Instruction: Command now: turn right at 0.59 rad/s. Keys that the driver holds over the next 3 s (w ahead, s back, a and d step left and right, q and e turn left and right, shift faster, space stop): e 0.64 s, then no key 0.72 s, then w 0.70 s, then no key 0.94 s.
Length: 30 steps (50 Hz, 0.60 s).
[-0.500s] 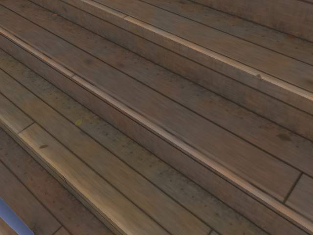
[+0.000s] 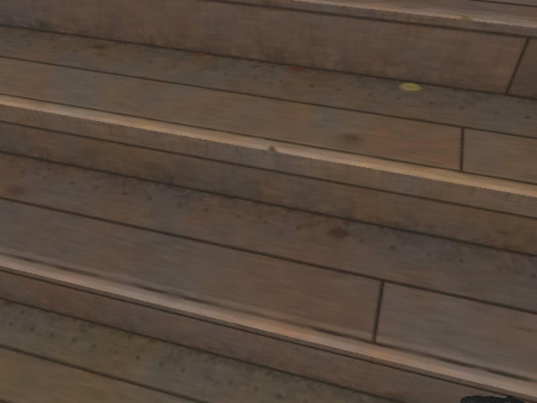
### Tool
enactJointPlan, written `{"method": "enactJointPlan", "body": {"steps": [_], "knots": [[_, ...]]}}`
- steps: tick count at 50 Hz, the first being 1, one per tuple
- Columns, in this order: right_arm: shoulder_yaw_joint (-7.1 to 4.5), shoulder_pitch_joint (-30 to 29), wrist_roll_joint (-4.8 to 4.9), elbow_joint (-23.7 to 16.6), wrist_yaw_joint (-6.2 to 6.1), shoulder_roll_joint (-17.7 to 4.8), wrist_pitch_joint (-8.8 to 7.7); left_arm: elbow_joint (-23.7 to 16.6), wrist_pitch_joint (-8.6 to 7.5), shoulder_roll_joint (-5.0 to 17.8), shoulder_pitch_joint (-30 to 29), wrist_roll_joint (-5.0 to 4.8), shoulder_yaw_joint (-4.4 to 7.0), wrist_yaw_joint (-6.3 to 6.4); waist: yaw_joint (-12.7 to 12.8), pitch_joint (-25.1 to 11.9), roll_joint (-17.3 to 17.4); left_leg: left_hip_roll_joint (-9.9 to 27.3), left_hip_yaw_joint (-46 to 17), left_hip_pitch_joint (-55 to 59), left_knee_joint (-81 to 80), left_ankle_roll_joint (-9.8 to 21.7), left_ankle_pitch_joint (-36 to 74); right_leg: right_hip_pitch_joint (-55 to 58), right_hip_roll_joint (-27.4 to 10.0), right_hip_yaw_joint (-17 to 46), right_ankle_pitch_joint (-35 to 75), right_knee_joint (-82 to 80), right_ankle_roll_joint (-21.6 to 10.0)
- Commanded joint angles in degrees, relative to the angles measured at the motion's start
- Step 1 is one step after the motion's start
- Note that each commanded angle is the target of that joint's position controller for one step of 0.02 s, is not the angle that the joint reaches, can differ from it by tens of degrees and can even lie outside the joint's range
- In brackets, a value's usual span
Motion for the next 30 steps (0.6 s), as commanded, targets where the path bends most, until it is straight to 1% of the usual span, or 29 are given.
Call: {"method": "enactJointPlan", "body": {"steps": [1, 2, 3, 4, 5, 6, 7, 8, 9, 10, 11, 12, 14, 15, 16, 17, 18, 19, 20, 21, 22, 23, 24, 25, 26, 27, 28, 29, 30], "knots": [[-4.67, 3.4, -0.06, -0.5, -0.64, -12.6, 0.73, -4.1, -1.23, 5.7, 6.4, 0.2, 2.51, 3.47, 0.2, -2.5, 7.4, 25.2, -20.3, 14.0, -5.8, 15.3, 26.2, 3.2, -1.1, 0.5, 5.5, -17.6, -4.7], [-4.07, 1.9, 0.05, 0.1, -0.96, -10.4, 0.46, -4.8, -2.04, 5.8, 5.5, 0.17, 3.25, 4.46, 0.5, -2.8, 7.5, 23.0, -17.7, 12.4, -4.7, 12.0, 18.4, 7.0, 1.2, -1.5, 9.6, -22.7, -8.0], [-3.59, 1.2, 0.18, 0.9, -0.94, -8.5, -0.01, -5.5, -2.6, 5.6, 4.6, 0.5, 3.84, 5.08, 0.6, -3.3, 7.4, 19.9, -15.2, 9.5, -2.8, 7.7, 10.9, 11.1, 3.1, -2.1, 16.9, -26.5, -12.4], [-2.5, 0.9, 0.53, 0.1, -1.09, -4.8, -0.28, -6.4, -3.24, 7.5, 4.6, 0.32, 4.61, 5.69, 0.4, -4.2, 0.9, 14.2, -8.5, 5.1, 4.3, 2.6, 5.8, 16.5, -0.1, 3.8, 33.0, -30.3, -19.3], [-1.47, -0.5, 0.32, -3.7, -1.46, -0.9, -0.69, -6.1, -3.92, 13.0, 7.3, -0.72, 5.95, 6.33, -0.1, -8.1, -11.7, 2.6, 1.5, -8.6, 19.1, -5.6, -9.1, 28.4, -13.7, 24.2, 52.0, -32.7, -33.7], [-1.87, -5.7, 1.63, -5.1, -1.99, -3.7, -0.94, -5.2, -4.96, 14.7, 11.5, 0.73, 7.0, 5.5, 5.9, -4.5, -13.1, -2.5, -4.5, -20.9, 28.5, -8.8, -20.5, 31.3, -19.8, 30.8, 49.6, -34.8, -36.6], [-2.26, -10.1, 2.11, -5.8, -2.05, -5.1, -0.18, -2.8, -5.84, 12.2, 13.7, 2.16, 6.19, 4.38, 7.4, -3.4, -13.4, -2.7, -10.4, -25.4, 42.9, -7.6, -22.1, 28.8, -18.8, 28.2, 42.3, -34.6, -33.2], [-2.9, -10.7, 1.35, -5.2, -2.36, -6.1, 0.13, -2.3, -5.87, 9.9, 10.3, 2.11, 5.15, 2.81, 5.1, -2.4, -13.7, -2.0, -13.1, -26.6, 55.5, -5.8, -19.8, 23.1, -15.1, 23.0, 40.6, -32.9, -28.8], [-3.91, -9.2, 0.21, -4.9, -2.71, -8.0, 0.27, -3.2, -5.36, 7.9, 5.9, 1.3, 4.05, 1.78, 2.6, -3.0, -10.6, -2.6, -14.3, -25.7, 62.7, -3.9, -17.9, 18.9, -13.6, 20.0, 43.9, -32.0, -27.0], [-3.94, -8.1, -0.59, -5.1, -3.17, -7.8, 0.32, -3.7, -4.8, 5.7, 3.5, 0.87, 3.11, 1.59, 0.9, -3.1, -6.5, -2.3, -15.2, -25.5, 64.0, -3.5, -16.1, 17.1, -13.2, 18.0, 45.9, -31.5, -26.1], [-3.57, -7.0, -0.87, -5.9, -3.66, -6.9, 0.28, -4.2, -4.24, 5.1, 2.4, 0.5, 2.48, 1.75, -0.2, -4.9, -6.4, -2.6, -15.1, -24.2, 63.7, -4.3, -15.0, 17.4, -12.0, 17.2, 47.0, -30.6, -26.0], [-3.43, -7.1, -0.77, -6.7, -4.13, -5.9, -0.27, -4.7, -4.35, 4.8, 2.6, 0.76, 1.98, 2.17, -0.1, -4.9, -5.9, -3.2, -15.3, -26.8, 61.0, -5.8, -14.2, 20.6, -10.8, 17.9, 47.8, -29.8, -25.8], [-3.21, -7.1, 0.22, -6.4, -4.07, -5.2, -0.36, -5.5, -4.37, 5.7, 3.1, 1.0, 1.29, 2.15, 0.4, -5.5, -6.0, -4.3, -14.0, -27.8, 56.9, -8.5, -13.2, 23.0, -10.3, 19.0, 48.3, -30.2, -26.8], [-3.21, -6.5, 0.27, -6.1, -3.96, -5.0, -0.14, -5.6, -4.67, 6.6, 3.5, 0.74, 1.3, 2.12, 0.4, -5.0, -6.5, -4.2, -13.5, -27.4, 53.1, -9.5, -12.9, 23.3, -10.4, 19.8, 47.7, -30.7, -26.8], [-3.43, -5.8, 0.25, -5.9, -4.0, -5.5, 0.21, -6.0, -5.22, 7.6, 2.8, 0.54, 1.32, 1.77, 0.3, -5.3, -8.2, -4.7, -11.6, -24.3, 51.4, -10.5, -12.5, 21.6, -9.4, 18.9, 50.5, -31.0, -26.8], [-3.09, -3.5, 0.2, -6.3, -3.76, -5.3, 0.41, -7.5, -5.29, 9.1, -1.5, 0.55, 1.72, 1.19, -1.4, -6.1, -8.2, -4.5, -10.7, -18.3, 47.5, -11.1, -10.7, 17.3, -7.9, 17.9, 53.4, -29.4, -25.9], [-3.04, -2.4, 0.37, -6.0, -3.54, -4.8, 0.55, -8.3, -5.63, 9.8, -2.7, 0.71, 1.96, 1.09, -2.1, -5.6, -7.0, -4.2, -10.4, -15.1, 41.8, -11.3, -10.0, 15.7, -7.6, 18.6, 55.4, -28.9, -25.3], [-2.57, -1.9, 0.91, -6.6, -3.26, -4.0, 0.49, -8.3, -5.85, 10.6, -4.2, 0.52, 2.31, 1.25, -2.0, -4.2, -6.9, -4.1, -10.1, -13.1, 35.2, -10.6, -10.8, 14.8, -7.1, 19.0, 55.2, -28.5, -24.4], [-1.72, -1.0, 0.51, -6.5, -2.98, -2.7, 0.72, -7.9, -5.32, 11.2, -4.4, 0.06, 2.56, 1.8, -1.5, -5.2, -7.7, -3.7, -10.4, -11.0, 28.8, -10.1, -12.0, 15.5, -7.9, 20.7, 52.7, -27.2, -24.3], [-1.41, -1.0, 0.56, -6.6, -2.74, -1.8, 0.72, -7.7, -4.51, 11.4, -4.9, -0.04, 2.82, 1.78, -0.8, -4.8, -7.2, -3.7, -10.4, -9.4, 21.7, -8.7, -11.4, 16.4, -8.9, 23.1, 50.6, -26.4, -24.4], [-1.27, 0.1, 1.43, -5.8, -2.39, -2.0, 0.48, -7.2, -3.59, 11.5, -5.3, 0.36, 3.06, 1.6, 0.0, -5.0, -7.4, -4.1, -9.6, -8.0, 15.2, -7.8, -7.2, 17.3, -9.1, 24.5, 47.7, -25.4, -24.8], [-1.76, 1.0, 2.15, -5.7, -2.09, -2.9, 0.07, -6.9, -2.49, 11.0, -5.4, -0.43, 3.28, 0.67, 0.1, -4.1, -6.3, -5.1, -7.2, -6.4, 6.9, -6.8, -2.2, 18.3, -8.7, 25.8, 47.1, -24.6, -25.8], [-1.86, -0.2, 1.88, -5.1, -1.67, -3.2, 0.19, -5.3, -1.96, 11.2, -3.7, -0.83, 3.43, 0.45, 0.9, -3.7, -6.7, -5.2, -7.1, -3.7, 0.9, -5.8, 2.4, 17.7, -9.5, 27.4, 44.3, -25.9, -26.2], [-2.53, 0.8, 1.5, -5.0, -2.09, -4.6, -0.07, -4.1, -1.47, 10.4, -1.7, -0.85, 3.67, 0.47, 1.2, -5.7, -6.8, -4.0, -9.4, 0.8, -0.8, -4.1, 6.0, 17.0, -9.2, 29.3, 38.8, -24.7, -24.8], [-3.32, 1.9, 1.36, -5.6, -2.9, -6.5, -0.75, -3.1, -1.19, 8.3, 0.4, -0.3, 3.6, 1.0, 1.2, -8.5, -4.9, -0.9, -12.5, 6.3, 0.5, -0.5, 17.5, 14.2, -6.6, 28.7, 29.7, -22.1, -21.4], [-4.38, 2.1, 0.87, -6.8, -3.42, -10.3, -1.91, -3.6, -0.94, 2.8, 3.2, 0.19, 2.35, 1.99, 3.7, -12.5, 3.8, 7.3, -20.9, 15.4, 1.6, 9.5, 41.0, 6.3, 2.5, 18.7, 10.5, -12.4, -13.8], [-5.07, 6.2, 0.21, -6.1, -2.91, -12.5, -2.19, -4.6, -0.4, 3.1, -0.1, 2.16, 2.3, 2.36, 0.9, -11.5, 10.2, 19.4, -37.0, 25.8, -2.8, 21.8, 50.7, -11.5, 11.6, 11.0, -13.3, 3.4, -6.5], [-5.04, 9.7, -0.88, -5.4, -2.26, -11.5, -2.53, -4.3, -0.43, 6.8, -2.1, 2.9, 3.75, 3.1, -1.3, -12.0, 8.0, 25.5, -43.1, 24.3, -6.3, 24.6, 45.1, -17.5, 10.6, 10.4, -18.7, 29.6, -2.4], [-3.63, 6.1, -1.42, -4.8, -0.76, -9.3, -3.08, -3.1, -0.31, 8.3, -2.8, 1.54, 5.08, 3.92, 1.8, -6.6, 4.5, 21.5, -36.7, 16.3, -7.3, 19.4, 30.9, -20.5, 9.5, 12.1, -9.6, 43.8, -3.2]]}}
Next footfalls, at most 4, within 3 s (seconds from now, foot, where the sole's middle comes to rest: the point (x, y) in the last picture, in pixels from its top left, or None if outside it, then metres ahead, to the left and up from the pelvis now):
0.06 right None -0.01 -0.14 -0.77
0.52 left None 0.05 0.09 -0.77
0.90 right None -0.03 -0.12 -0.77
2.00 left None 0.32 -0.07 -0.60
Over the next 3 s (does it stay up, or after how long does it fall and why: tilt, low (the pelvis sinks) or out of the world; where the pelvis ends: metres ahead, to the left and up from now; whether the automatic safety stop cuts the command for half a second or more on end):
stays up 0.50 -0.24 0.32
